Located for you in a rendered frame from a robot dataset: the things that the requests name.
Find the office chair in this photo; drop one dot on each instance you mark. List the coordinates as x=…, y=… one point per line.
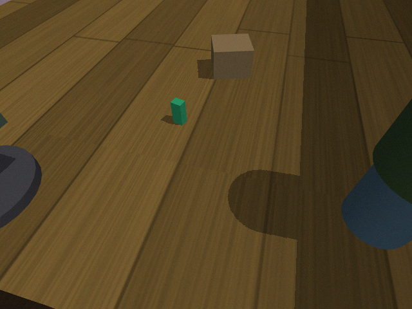
x=20, y=178

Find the potted plant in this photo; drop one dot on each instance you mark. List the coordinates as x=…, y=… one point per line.
x=378, y=210

